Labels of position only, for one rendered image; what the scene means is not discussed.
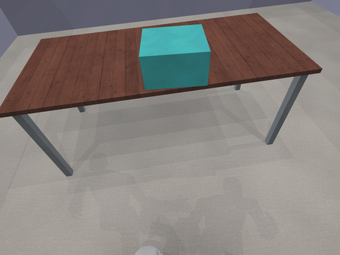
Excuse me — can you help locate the carton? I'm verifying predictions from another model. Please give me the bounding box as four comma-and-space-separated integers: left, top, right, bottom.
139, 24, 211, 90

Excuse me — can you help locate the table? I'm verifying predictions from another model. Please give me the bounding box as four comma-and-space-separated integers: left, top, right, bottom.
0, 13, 322, 176

